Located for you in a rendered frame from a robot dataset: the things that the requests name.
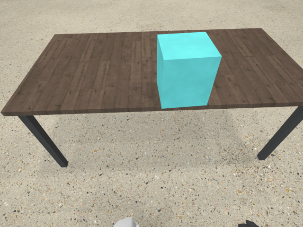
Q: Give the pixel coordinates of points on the carton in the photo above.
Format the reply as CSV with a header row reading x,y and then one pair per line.
x,y
187,64

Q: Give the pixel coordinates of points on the table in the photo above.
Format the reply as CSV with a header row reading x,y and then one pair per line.
x,y
117,72

